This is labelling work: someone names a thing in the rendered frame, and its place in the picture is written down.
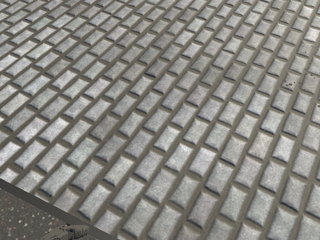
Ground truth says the robot left hand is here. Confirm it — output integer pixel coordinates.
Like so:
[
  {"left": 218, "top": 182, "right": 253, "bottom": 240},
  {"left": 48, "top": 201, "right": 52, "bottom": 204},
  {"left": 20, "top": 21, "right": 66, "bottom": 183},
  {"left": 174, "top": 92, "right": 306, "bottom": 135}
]
[{"left": 38, "top": 225, "right": 89, "bottom": 240}]

